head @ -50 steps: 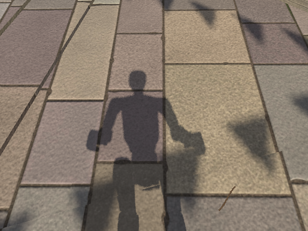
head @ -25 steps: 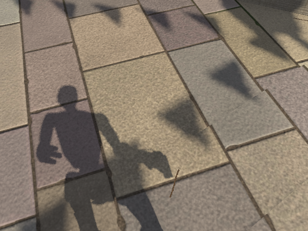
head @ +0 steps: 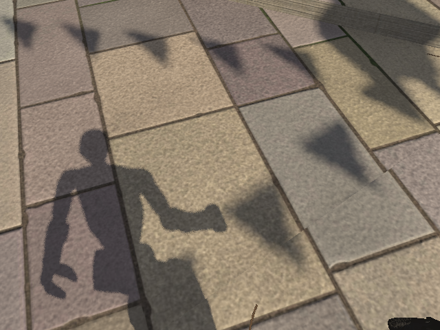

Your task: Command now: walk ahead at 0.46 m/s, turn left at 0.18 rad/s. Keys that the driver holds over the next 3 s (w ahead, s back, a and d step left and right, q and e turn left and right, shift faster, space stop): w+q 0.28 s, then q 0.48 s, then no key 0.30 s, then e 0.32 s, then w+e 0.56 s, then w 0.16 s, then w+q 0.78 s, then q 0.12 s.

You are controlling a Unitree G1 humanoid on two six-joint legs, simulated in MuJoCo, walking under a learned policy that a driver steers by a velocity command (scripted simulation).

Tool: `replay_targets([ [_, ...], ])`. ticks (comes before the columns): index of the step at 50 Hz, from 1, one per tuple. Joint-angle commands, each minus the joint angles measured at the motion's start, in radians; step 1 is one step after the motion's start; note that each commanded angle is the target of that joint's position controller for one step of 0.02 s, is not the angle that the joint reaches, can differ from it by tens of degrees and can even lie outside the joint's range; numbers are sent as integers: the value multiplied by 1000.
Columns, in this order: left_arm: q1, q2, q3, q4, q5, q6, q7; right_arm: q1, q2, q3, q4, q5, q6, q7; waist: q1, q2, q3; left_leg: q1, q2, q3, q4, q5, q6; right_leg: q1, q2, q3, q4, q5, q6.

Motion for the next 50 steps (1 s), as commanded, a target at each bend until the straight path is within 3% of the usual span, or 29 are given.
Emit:
replay_targets([
  [1, 9, 186, 49, -26, 1, -2, 2, -29, -126, -36, -72, -3, -19, -6, -41, -140, 28, 61, -42, 43, 4, -117, 63, -6, -271, 63, 111, 882, -108],
  [2, -4, 187, 45, -26, 4, 6, 3, 99, -157, -54, -38, -5, -17, -15, -112, -125, -65, 235, -88, 87, -7, -98, 94, -23, -236, 12, 282, 1058, -83],
  [3, 1, 167, 34, -34, 16, 6, 8, 251, -189, -66, -6, 0, -11, -24, -181, -103, -163, 523, -30, 5, 36, -50, 130, -206, -206, -19, 517, 968, -45],
  [4, 101, 53, 0, -53, 66, -10, 5, 350, -282, -79, 10, 5, -3, -25, -119, 174, -303, 856, 186, -333, 123, 57, 229, -513, -75, -72, 901, 216, 20],
  [5, 160, 45, -15, -54, 25, -37, -6, 410, -256, -75, 26, 19, -2, -12, -129, 257, -429, 1032, 331, -804, -96, -208, 385, -775, 47, 19, 1135, -141, 68],
  [6, -1, 127, 0, -88, -19, -62, -9, 377, -197, -66, 19, 22, 3, -18, -184, 98, -298, 978, 300, -732, -158, -284, 336, -889, -26, 71, 1141, -72, 52],
  [7, -125, 141, -2, -128, -26, -77, -11, 310, -174, -59, 4, 13, 6, -27, -183, 25, -168, 835, 262, -598, -171, -225, 298, -913, -70, 46, 1088, 14, 35],
  [8, -176, 130, -4, -138, -4, -86, -7, 257, -167, -53, -13, -3, 6, -31, -150, -55, -87, 683, 228, -524, -187, -126, 285, -889, -99, 34, 1026, 66, 33],
  [10, -158, 123, 2, -147, 29, -79, -9, 201, -137, -42, -35, -19, 6, -42, -82, -22, -49, 509, 172, -425, -224, 49, 288, -779, -140, 38, 894, 126, 47],
  [12, -131, 94, -4, -148, 34, -67, -15, 205, -128, -41, -33, -12, 7, -52, -58, 2, -40, 442, 159, -375, -241, 145, 292, -771, -153, 23, 838, 127, 63],
  [15, -263, 59, -17, -191, 45, -65, -13, 207, -156, -49, -24, 2, 11, -76, -74, -2, 45, 282, 59, -228, -265, 288, 238, -713, -109, -37, 521, 347, 101],
  [17, -346, 20, -28, -205, 46, -77, -21, 258, -159, -53, -5, 1, 30, -92, -114, 17, 19, 233, -4, -173, -219, 345, 174, -581, -33, -70, 318, 549, 104],
  [20, -422, 38, -17, -227, 27, -83, -36, 344, -163, -56, 28, 14, 53, -108, -145, 34, -9, 289, 6, -248, -170, 220, 123, -496, 27, -44, 163, 670, 87],
  [23, -361, 91, 10, -214, 30, -82, -29, 307, -149, -61, 10, 2, 70, -118, -87, 71, -56, 394, 24, -334, -29, 244, 93, -425, 11, 11, 125, 601, 43],
  [24, -279, 107, 18, -195, 37, -84, -23, 259, -146, -61, -14, 2, 73, -118, -32, 72, -98, 402, 1, -332, 74, 276, 66, -334, -13, 12, 86, 637, 22],
  [25, -176, 148, 27, -184, 55, -86, -17, 235, -112, -50, -53, -9, 73, -111, 13, 2, -220, 347, -45, -313, 280, 144, 32, -128, -134, 84, 120, 843, -35],
  [26, -150, 182, 25, -190, 73, -71, -11, 399, -27, -28, -47, -23, 70, -102, -61, -251, -344, 114, -177, -227, 611, -590, -33, 159, -416, 338, 211, 1278, -196],
  [27, -121, 140, 20, -176, 43, -51, -22, 522, -87, -21, -37, -3, 70, -89, -72, -357, -500, -12, -163, -203, 831, -813, -53, 268, -554, 568, 207, 1176, -313],
  [28, -185, 93, 12, -208, 30, -33, -21, 477, -173, -45, -22, 9, 89, -90, -56, -206, -438, -41, -94, -204, 906, -717, -77, 167, -496, 498, 162, 927, -282],
  [29, -241, 54, 0, -217, 28, -16, -17, 368, -195, -56, -46, 13, 110, -96, -47, -128, -304, -79, -65, -142, 901, -638, -96, 42, -420, 364, 128, 793, -232],
  [32, -343, 63, 0, -187, 44, 7, -20, 325, -129, -53, -75, 10, 157, -111, -104, -159, -85, 20, -9, -65, 732, -549, -113, -326, -292, 146, 4, 623, -186],
  [35, -361, 89, 16, -163, 47, 4, -15, 311, -81, -40, -96, -6, 157, -115, -108, -181, -101, 83, 9, -27, 590, -506, -110, -363, -309, 68, -32, 688, -219],
  [41, -378, 131, 31, -124, 21, 31, -15, 228, -97, -36, -138, -12, 159, -86, -86, -169, -128, 223, 18, 13, 363, -379, -61, -376, -332, -6, -43, 502, -223],
  [45, -355, 106, 19, -77, -10, 45, -21, 278, -99, -42, -120, -26, 149, -75, -124, -146, -98, 405, -32, 41, 32, -262, 20, -434, -283, -48, 91, 336, -121],
  [46, -298, 51, 2, -59, 3, 46, -26, 277, -156, -52, -132, -32, 146, -79, -98, 13, -81, 464, 92, -142, -110, -120, 72, -516, -201, -133, 254, 183, -23],
  [47, -276, 19, -11, -89, 42, 44, -31, 195, -236, -57, -179, -36, 146, -90, -46, 255, -53, 452, 324, -420, -173, 28, 225, -680, -67, -186, 429, -128, 76],
  [48, -365, 100, 15, -99, 30, 49, -17, 207, -211, -53, -175, -63, 126, -85, -124, 172, -46, 318, 337, -431, -211, -35, 296, -648, -82, -65, 594, -145, 78],
  [49, -356, 121, 27, -88, 10, 56, -11, 168, -184, -43, -164, -69, 107, -80, -95, 131, -31, 294, 285, -357, -213, -66, 269, -635, -88, -41, 665, -90, 72],
  [50, -317, 107, 29, -62, 11, 66, -4, 119, -161, -38, -159, -54, 94, -78, -69, 100, -32, 308, 233, -289, -202, -78, 223, -633, -95, -31, 682, -31, 76],
])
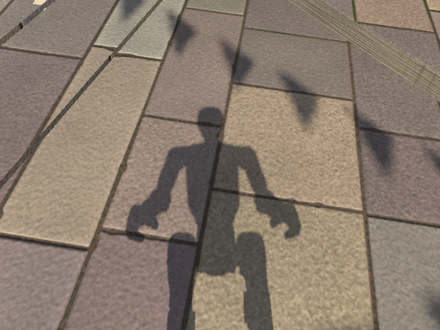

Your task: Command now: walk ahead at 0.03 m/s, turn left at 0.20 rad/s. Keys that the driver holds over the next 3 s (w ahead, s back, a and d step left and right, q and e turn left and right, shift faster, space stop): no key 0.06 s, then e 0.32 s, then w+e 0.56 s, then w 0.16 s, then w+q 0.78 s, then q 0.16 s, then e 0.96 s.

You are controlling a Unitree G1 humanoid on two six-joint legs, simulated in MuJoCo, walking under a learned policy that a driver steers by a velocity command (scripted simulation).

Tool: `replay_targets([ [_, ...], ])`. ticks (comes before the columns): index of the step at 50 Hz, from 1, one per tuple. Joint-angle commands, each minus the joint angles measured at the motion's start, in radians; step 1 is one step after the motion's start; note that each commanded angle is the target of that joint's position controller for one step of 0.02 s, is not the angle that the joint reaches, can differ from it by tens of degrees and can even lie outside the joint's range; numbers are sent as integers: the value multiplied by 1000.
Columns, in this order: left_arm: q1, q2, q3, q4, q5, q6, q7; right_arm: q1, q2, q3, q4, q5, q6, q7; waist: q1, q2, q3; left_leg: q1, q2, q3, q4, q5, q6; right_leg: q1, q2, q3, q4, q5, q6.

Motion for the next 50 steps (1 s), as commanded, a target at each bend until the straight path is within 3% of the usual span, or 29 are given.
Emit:
replay_targets([
  [1, 4, 99, 33, -37, 6, 7, 18, -63, -144, -36, -60, 6, -48, -2, 2, 176, -80, 92, 240, -251, -281, 309, 172, -85, -15, 85, 200, -1, 20],
  [3, 33, 80, 29, -19, 5, 10, 19, -83, -102, -18, -49, 10, -52, -7, 19, 157, -103, 102, 207, -188, -254, 466, 166, -23, -12, 85, 201, 56, 41],
  [5, 52, 33, 9, 2, -6, 6, 9, -88, -55, -5, -26, 5, -53, -8, 17, 148, -129, 154, 181, -121, -229, 488, 148, 38, -28, 85, 45, 94, 50],
  [7, 13, 28, -2, -6, -10, 6, 3, -57, -74, -13, 2, 1, -48, -9, -23, 156, -130, 187, 199, -128, -217, 488, 161, 86, -25, 70, -66, 78, 54],
  [9, 4, 71, 7, -21, -20, 8, 2, -53, -128, -32, 19, 7, -37, -14, -35, 168, -116, 204, 235, -166, -205, 479, 186, 88, -9, 53, -113, 48, 48],
  [12, 36, 85, 13, -20, -24, 12, 4, -66, -161, -50, 33, 29, -21, -26, -22, 161, -94, 224, 263, -186, -178, 497, 187, 93, 9, 24, -211, 95, 22],
  [14, 61, 85, 13, -16, -14, 12, 1, -62, -169, -61, 45, 40, -16, -36, -4, 141, -89, 214, 248, -157, -155, 452, 147, 143, 10, 22, -332, 254, -18],
  [15, 63, 113, 20, -21, -6, 13, 1, -59, -161, -65, 44, 38, -20, -41, -9, 93, -95, 185, 209, -117, -112, 364, 103, 180, -15, 71, -351, 421, -52],
  [16, 66, 176, 40, -13, -11, 14, 6, -60, -133, -63, 20, 16, -27, -44, -45, -54, -110, 132, 111, -15, -36, 271, 48, 211, -77, 167, -328, 619, -108],
  [17, 74, 180, 48, -20, -21, 12, 8, -117, -111, -59, 5, 2, -30, -48, -13, -126, -103, 50, 11, 76, 59, 157, -18, 224, -150, 307, -388, 610, -195],
  [18, 84, 183, 50, -27, -10, 10, 12, -181, -86, -56, -8, 4, -29, -51, 24, -174, -68, -66, -56, 81, 141, -3, -51, 260, -207, 425, -450, 609, -266],
  [19, 111, 177, 49, -21, 6, -2, 17, -214, -66, -54, -26, 10, -28, -51, 50, -210, -75, -184, -74, 18, 299, -268, -57, 326, -272, 516, -494, 631, -328],
  [20, 133, 175, 50, -17, 5, -21, 17, -193, -78, -61, -25, 22, -26, -41, 50, -162, -94, -245, -60, -43, 435, -359, -58, 362, -279, 528, -513, 527, -347],
  [21, 120, 174, 52, -15, -13, -34, 16, -157, -91, -67, -20, 33, -31, -28, 20, -106, -96, -283, -24, -74, 438, -316, -50, 383, -251, 502, -514, 347, -317],
  [22, 98, 157, 50, -17, -34, -36, 17, -158, -96, -69, -19, 39, -42, -18, 11, -90, -70, -300, -1, -71, 337, -257, -45, 377, -215, 476, -535, 140, -275],
  [23, 95, 143, 47, -17, -42, -32, 21, -188, -91, -66, -20, 39, -56, -11, 30, -104, -49, -287, -5, -49, 259, -211, -51, 364, -192, 472, -558, 14, -259],
  [25, 84, 156, 50, -27, -30, -15, 29, -193, -60, -57, -22, 43, -84, 8, 30, -137, -47, -170, -32, -22, 140, -168, -61, 290, -147, 456, -564, -23, -248],
  [27, 50, 166, 52, -49, -26, -7, 28, -124, -74, -64, -2, 56, -104, 20, -6, -147, -70, 13, -55, 3, -2, -100, -55, 183, -115, 436, -547, -14, -233],
  [29, 20, 135, 41, -71, -27, -5, 28, -12, -90, -79, 44, 58, -112, 17, -68, -116, -82, 231, -59, 29, -153, 76, -56, 49, -58, 415, -480, -53, -191],
  [30, 17, 90, 29, -79, -24, -10, 26, 85, -114, -89, 67, 56, -113, 8, -107, -61, -100, 380, 10, -31, -186, 44, -41, -71, -8, 377, -354, -97, -144],
  [31, 41, -12, 1, -86, -13, -16, 18, 191, -170, -96, 74, 38, -112, -8, -118, 169, -148, 485, 254, -313, -279, -147, 23, -199, 93, 242, 0, -149, -71],
  [32, 23, 39, 14, -159, -42, -36, 18, 161, -268, -110, 69, -1, -120, 6, -76, 305, -57, 356, 431, -689, -422, -417, 159, -382, 86, 243, 143, -143, -71],
  [33, 15, 110, 33, -145, -47, -44, 20, 83, -212, -97, 52, 8, -134, 5, -46, 218, 37, 297, 418, -663, -459, -515, 183, -422, 17, 259, 241, -51, -76],
  [34, 29, 140, 46, -124, -40, -43, 15, 41, -153, -80, 51, 26, -143, 0, -29, 181, 80, 282, 361, -533, -458, -431, 151, -438, 3, 249, 263, 39, -73],
  [35, 57, 122, 46, -97, -27, -42, 13, 23, -133, -72, 47, 32, -149, -2, -18, 150, 63, 285, 316, -421, -455, -307, 118, -415, -14, 238, 275, 109, -67],
  [37, 48, 85, 39, -90, -23, -50, -1, 41, -116, -67, 64, 26, -156, -10, -34, 132, 53, 283, 255, -233, -460, -42, 84, -389, -32, 215, 284, 244, -57],
  [39, 33, 54, 32, -99, -31, -56, -13, 82, -110, -65, 80, 17, -161, -12, -50, 117, 23, 296, 231, -120, -453, 108, 85, -384, -34, 189, 274, 328, -43],
  [45, -85, 18, 16, -169, -22, -61, -41, 129, -144, -70, 113, 22, -151, -12, -87, 104, 39, 304, 239, 58, -457, 271, 105, -341, -47, 104, 36, 495, -16],
  [50, -205, -15, -2, -227, -33, -76, -75, 217, -144, -68, 166, 43, -135, -4, -117, 76, 99, 393, 270, 120, -412, 317, 103, -326, -34, 56, -159, 464, -68],
])
Over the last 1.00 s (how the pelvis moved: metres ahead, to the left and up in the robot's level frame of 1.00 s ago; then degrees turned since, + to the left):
0.38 0.10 -0.02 30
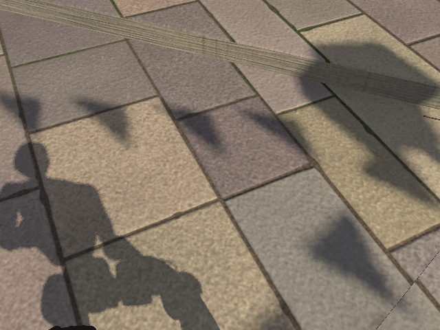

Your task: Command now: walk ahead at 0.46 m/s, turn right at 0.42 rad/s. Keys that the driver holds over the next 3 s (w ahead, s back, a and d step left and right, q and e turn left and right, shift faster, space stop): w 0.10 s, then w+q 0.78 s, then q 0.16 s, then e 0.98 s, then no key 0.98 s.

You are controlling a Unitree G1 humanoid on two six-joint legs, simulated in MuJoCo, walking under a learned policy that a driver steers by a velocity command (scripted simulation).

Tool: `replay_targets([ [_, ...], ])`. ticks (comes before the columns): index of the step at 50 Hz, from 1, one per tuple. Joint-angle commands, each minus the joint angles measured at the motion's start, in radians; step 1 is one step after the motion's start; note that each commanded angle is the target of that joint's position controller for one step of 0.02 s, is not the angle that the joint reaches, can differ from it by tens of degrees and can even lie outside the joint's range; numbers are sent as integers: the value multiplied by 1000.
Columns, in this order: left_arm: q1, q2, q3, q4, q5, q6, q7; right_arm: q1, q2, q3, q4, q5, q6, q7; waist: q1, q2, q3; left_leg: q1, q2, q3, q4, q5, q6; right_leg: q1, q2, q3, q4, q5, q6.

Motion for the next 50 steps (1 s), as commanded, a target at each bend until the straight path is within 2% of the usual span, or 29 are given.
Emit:
replay_targets([
  [1, -190, 30, -4, -132, -3, -31, -23, 27, -169, -38, -26, 16, 1, 4, -8, 95, 130, -13, 282, -91, -28, 444, 148, -55, 24, -47, -119, -53, -40],
  [3, -173, 56, 6, -139, 3, -36, -31, 20, -210, -46, -16, 27, 14, 1, 35, 130, 98, 10, 296, -79, 50, 743, 134, 74, 71, -80, -188, -112, -76],
  [5, 25, 134, 46, -89, 5, -30, -20, 9, -239, -50, -9, 23, 27, -5, 158, 154, -39, -1, 286, -46, 313, 1033, 110, 350, 132, -113, -214, -138, -133],
  [6, 114, 170, 65, -46, 15, -31, -10, 67, -178, -31, -11, 35, 29, -4, 180, 105, -127, -231, 234, -18, 509, 988, 75, 687, 142, -99, -250, -74, -171],
  [7, 289, 214, 87, -6, 36, -27, 7, 34, -129, -2, -36, 30, 18, 2, 266, -12, -248, -585, 140, -31, 853, 533, 9, 1047, -54, 204, -266, -225, -265],
  [8, 304, 198, 71, 10, 46, -30, 21, 31, -102, 13, -50, 37, -3, 6, 233, -121, -385, -690, 42, -184, 1084, -162, 10, 1138, -262, 515, -331, -223, -312],
  [9, 252, 177, 57, 5, 51, -29, 22, -70, -167, -4, -87, 61, -20, 9, 248, -83, -309, -708, 53, -288, 1130, -174, 25, 999, -267, 471, -409, -127, -298],
  [10, 191, 171, 56, 5, 59, -35, 27, -112, -163, -3, -106, 68, -31, 11, 218, -74, -193, -716, 84, -301, 1084, -108, 34, 856, -253, 354, -426, -27, -296],
  [11, 142, 144, 52, 22, 52, -45, 24, -112, -154, -6, -94, 55, -31, 12, 172, -48, -98, -714, 123, -297, 995, -43, 29, 745, -203, 248, -457, 18, -279],
  [12, 100, 99, 44, 26, 51, -55, 23, -99, -149, -12, -73, 39, -22, 11, 141, -68, -60, -678, 150, -296, 944, 10, 23, 668, -162, 178, -489, 13, -254],
  [14, 64, 54, 39, 39, 51, -73, 27, -49, -99, -7, -36, 35, -2, 10, 106, -63, -22, -621, 159, -287, 898, 106, 4, 577, -121, 87, -560, 28, -242],
  [16, 58, 57, 42, 67, 46, -90, 32, -62, -60, 4, -39, 29, 5, 8, 88, -50, 19, -637, 166, -275, 816, 160, -19, 529, -129, 22, -596, 118, -252],
  [19, 48, 72, 43, 86, 48, -97, 45, -164, -37, 21, -68, 20, -8, 21, 104, -15, 68, -635, 159, -252, 562, 374, -21, 492, -89, -97, -609, 97, -223],
  [22, 92, 111, 47, 108, 43, -100, 50, -244, -41, 32, -90, 22, -20, 48, 136, 4, 64, -589, 126, -231, 402, 561, 0, 524, -110, -126, -605, 83, -211],
  [26, 117, 147, 54, 128, 16, -78, 59, -290, -97, 16, -125, 14, -10, 68, 118, 32, 88, -641, 100, -230, 353, 479, 57, 656, -163, -149, -510, 129, -171],
  [28, 105, 172, 60, 121, 17, -60, 62, -207, -127, -2, -114, 11, -1, 71, 62, 47, 31, -531, 39, -177, 344, 404, 90, 684, -142, -179, -325, 341, -147],
  [29, 84, 164, 57, 111, 17, -49, 63, -60, -156, -24, -72, 11, 7, 64, -13, 63, -47, -353, -13, -145, 331, 409, 112, 643, -95, -208, -125, 420, -119],
  [30, 108, 130, 46, 86, 29, -45, 62, 79, -243, -58, -46, 9, 19, 43, -54, 202, -126, -122, 42, -264, 349, 584, 168, 469, -3, -236, 230, 222, -57],
  [31, 255, 7, 8, 74, 53, -62, 42, 50, -312, -60, -70, 3, 21, 37, 72, 443, -193, 169, 234, -656, 363, 620, 318, 81, 154, -134, 616, -642, 19],
  [32, 280, 74, 3, 65, 16, -85, 29, 50, -281, -54, -119, 2, 7, 48, 31, 319, -376, 272, 334, -966, 199, 256, 416, -48, 162, 54, 717, -687, 8],
  [33, 131, 143, 20, 41, -21, -95, 29, 16, -214, -45, -127, 9, 2, 51, -13, 174, -267, 193, 300, -913, 105, 43, 358, -121, 103, 75, 656, -573, -18],
  [34, 63, 139, 17, 14, -19, -95, 37, -59, -195, -37, -132, 17, 4, 49, 21, 101, -145, 38, 280, -841, 75, 10, 326, -132, 57, 61, 557, -470, -22],
  [35, 51, 137, 18, 16, 8, -88, 47, -122, -174, -29, -149, 12, 4, 46, 53, 79, -98, -94, 264, -806, 69, 74, 316, -77, 23, 64, 495, -423, -13],
  [36, 65, 146, 23, 17, 26, -78, 51, -159, -160, -23, -166, -2, 3, 40, 82, 99, -89, -190, 237, -762, 55, 149, 309, 0, 1, 79, 438, -392, -6],
  [37, 80, 146, 26, 20, 33, -68, 51, -178, -155, -21, -179, -10, 4, 35, 100, 107, -82, -253, 210, -717, 35, 178, 300, 51, -9, 81, 385, -376, 2],
  [40, 52, 107, 14, 15, 45, -53, 57, -170, -180, -30, -184, -2, 6, 13, 97, 92, -63, -364, 158, -578, 29, 339, 286, 102, 1, 41, 205, -285, 45],
  [43, -40, 68, -5, -7, 44, -56, 53, -142, -193, -37, -178, 12, 18, -4, 57, 99, -48, -410, 97, -501, 41, 276, 240, 159, 35, 29, -16, -74, 74],
  [47, -114, 90, -2, -36, 34, -68, 45, -90, -193, -42, -160, 15, 46, -14, 30, 131, -38, -400, 82, -531, 135, 337, 204, 236, 100, 28, -174, -4, 82],
  [50, -55, 127, 17, -28, 33, -79, 40, -110, -175, -41, -177, 14, 67, -22, 74, 168, -67, -341, 81, -617, 260, 345, 160, 309, 116, 45, -248, -49, 49],
])
Over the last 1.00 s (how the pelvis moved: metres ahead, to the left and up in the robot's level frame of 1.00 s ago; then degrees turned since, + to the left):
0.13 -0.03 0.00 -28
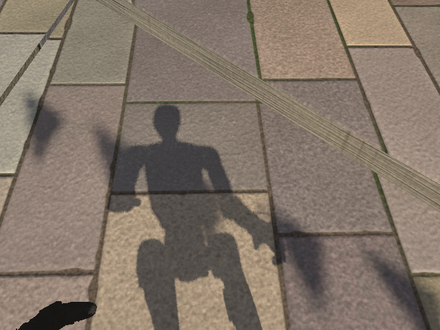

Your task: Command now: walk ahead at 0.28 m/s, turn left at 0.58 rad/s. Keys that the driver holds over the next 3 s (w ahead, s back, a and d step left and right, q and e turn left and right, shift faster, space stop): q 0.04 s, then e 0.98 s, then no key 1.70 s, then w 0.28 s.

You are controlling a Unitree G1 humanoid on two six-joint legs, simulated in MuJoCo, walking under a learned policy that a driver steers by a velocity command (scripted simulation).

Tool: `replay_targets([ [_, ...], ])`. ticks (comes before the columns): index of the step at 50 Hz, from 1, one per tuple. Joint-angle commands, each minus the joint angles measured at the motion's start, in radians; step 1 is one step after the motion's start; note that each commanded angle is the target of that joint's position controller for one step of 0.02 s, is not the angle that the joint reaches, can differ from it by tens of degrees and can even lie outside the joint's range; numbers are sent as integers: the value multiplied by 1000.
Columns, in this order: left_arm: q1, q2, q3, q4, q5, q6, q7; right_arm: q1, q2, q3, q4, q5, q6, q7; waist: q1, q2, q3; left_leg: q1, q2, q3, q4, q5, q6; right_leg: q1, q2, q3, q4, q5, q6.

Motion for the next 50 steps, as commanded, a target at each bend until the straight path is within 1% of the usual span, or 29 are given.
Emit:
replay_targets([
  [1, 62, 115, 43, -48, 1, -25, 1, -46, -131, -39, -78, 3, 8, -14, 91, 147, -90, -50, 163, -209, 44, 284, 77, 235, 32, -46, -94, 56, -38],
  [2, 124, 149, 52, -41, 14, -28, 8, -45, -80, -25, -92, -3, 5, -14, 114, 104, -145, -104, 109, -158, 189, 198, 30, 375, -69, 14, -107, 170, -83],
  [3, 191, 202, 56, -42, 31, -21, 15, 59, -5, -2, -92, -30, 3, -16, 80, -117, -259, -253, 7, -23, 471, -282, -32, 605, -293, 219, -51, 527, -177],
  [4, 245, 230, 66, -11, 25, -1, 6, 204, -47, -3, -98, -2, -5, -10, 30, -338, -344, -433, -17, 25, 680, -439, -70, 716, -456, 568, -107, 385, -349],
  [5, 193, 151, 49, -36, 6, 6, 1, 186, -120, -18, -56, 5, 3, -13, 54, -193, -277, -471, 41, -4, 770, -357, -102, 645, -393, 549, -147, 185, -339],
  [6, 151, 90, 28, -42, 8, 13, -2, 89, -139, -23, -56, 1, 17, -17, 78, -115, -206, -469, 65, 19, 776, -287, -117, 564, -319, 403, -150, 100, -291],
  [7, 99, 45, 5, -41, 17, 19, -7, 44, -118, -20, -50, -11, 34, -22, 64, -60, -174, -415, 102, 40, 714, -248, -127, 468, -259, 309, -161, 67, -260],
  [9, 31, 64, 4, -33, 12, 36, -8, -12, -78, -8, -74, -27, 46, -22, 34, -101, -97, -277, 141, 104, 478, -198, -137, 286, -170, 187, -194, 130, -235],
  [11, 52, 105, 21, -21, 6, 49, 0, -22, -37, 6, -72, -30, 35, -22, 43, -146, -120, -159, 111, 156, 292, -174, -143, 271, -124, 136, -177, 262, -247],
  [14, 83, 156, 42, -21, -16, 67, 10, -25, -66, -1, -58, -16, 33, -26, 53, -134, -167, -84, 86, 152, 132, -19, -129, 324, -156, 206, -172, 168, -273],
  [17, 73, 149, 43, -28, -35, 85, 19, -52, -84, -10, -64, -26, 33, -24, 36, -110, -118, 27, 87, 153, -47, 123, -74, 223, -124, 244, -173, -75, -226],
  [18, 82, 130, 38, -30, -32, 84, 21, -49, -114, -17, -76, -36, 30, -27, 34, -78, -118, 94, 155, 107, -56, 155, -40, 149, -102, 236, -142, -150, -191],
  [19, 92, 98, 33, -46, -28, 81, 19, -55, -176, -36, -74, -46, 33, -28, 62, 74, -99, 93, 238, 43, -61, 133, 18, 68, -24, 129, -76, -249, -140],
  [20, 99, 87, 30, -46, -28, 79, 17, -57, -162, -39, -70, -51, 36, -26, 62, 188, -87, 68, 311, -33, -118, 152, 83, 45, 54, 16, 39, -351, -97],
  [22, 116, 113, 47, -42, -25, 82, 13, -97, -139, -35, -94, -52, 28, -31, 48, 254, -69, 87, 468, -149, -159, 395, 182, -39, 61, -68, 335, -514, -53],
  [23, 130, 133, 60, -36, -24, 91, 14, -107, -130, -33, -100, -43, 19, -35, 49, 207, -66, 97, 492, -143, -144, 529, 203, -77, 42, -57, 479, -557, -31],
  [25, 159, 100, 58, -31, -29, 114, 15, -159, -124, -32, -103, -22, 11, -37, 78, 142, -56, 114, 454, -36, -112, 626, 166, -108, 2, -48, 523, -509, -3],
  [29, 107, 61, 37, -74, -35, 126, -8, -175, -154, -50, -93, -18, 37, -31, 46, 203, -83, 75, 380, 127, -91, 612, 126, 52, -4, -152, 301, -376, 11],
  [31, 113, 89, 47, -90, -36, 129, -23, -161, -167, -55, -82, -6, 41, -28, 45, 211, -99, 86, 396, 137, -58, 560, 117, 117, 8, -180, 182, -323, -8],
  [33, 186, 104, 62, -71, -27, 130, -23, -166, -156, -52, -73, 12, 32, -25, 88, 175, -109, 22, 375, 183, 39, 455, 65, 268, 49, -213, -12, -153, -53],
  [34, 218, 143, 77, -69, -21, 129, -10, -99, -124, -45, -47, 2, 23, -17, 91, 67, -120, -73, 323, 255, 176, 304, -6, 397, 26, -128, -100, 32, -92],
  [35, 244, 296, 110, -96, -11, 126, 11, -95, -48, -19, -90, -57, 18, -10, 66, -278, -136, -379, 189, 333, 517, -258, -126, 582, -271, 295, -121, 473, -238],
  [36, 271, 285, 97, -113, 23, 107, -1, -194, -79, -22, -119, -44, 12, -16, 142, -234, -213, -459, 107, 160, 701, -428, -137, 536, -395, 459, -151, 527, -432],
  [37, 249, 254, 88, -111, 25, 88, -6, -227, -117, -33, -120, -20, 15, -21, 145, -128, -178, -482, 129, 119, 770, -371, -127, 514, -351, 385, -162, 432, -422],
  [39, 166, 199, 74, -108, -12, 83, 9, -217, -124, -41, -93, -24, 22, -38, 105, -52, -122, -495, 160, 107, 715, -215, -116, 472, -248, 269, -156, 259, -317],
  [40, 133, 187, 66, -114, -22, 90, 17, -207, -132, -46, -91, -27, 26, -43, 86, -67, -112, -457, 162, 104, 681, -164, -121, 428, -219, 240, -162, 244, -297],
  [42, 121, 178, 61, -121, -15, 102, 29, -175, -111, -42, -81, -22, 25, -35, 68, -88, -129, -395, 131, 119, 650, -97, -133, 393, -183, 213, -173, 236, -290],
  [46, 133, 184, 67, -123, -18, 113, 46, -197, -79, -29, -82, -20, 21, -27, 83, -89, -131, -364, 109, 110, 441, -48, -147, 404, -163, 242, -180, 98, -289],
  [50, 119, 196, 73, -132, -15, 123, 44, -213, -85, -29, -87, -15, 12, -14, 95, -119, -105, -276, 87, 101, 296, -47, -141, 333, -147, 313, -190, -57, -288],
])
Over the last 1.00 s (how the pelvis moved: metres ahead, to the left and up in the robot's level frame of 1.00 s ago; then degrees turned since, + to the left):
0.58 0.00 -0.03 23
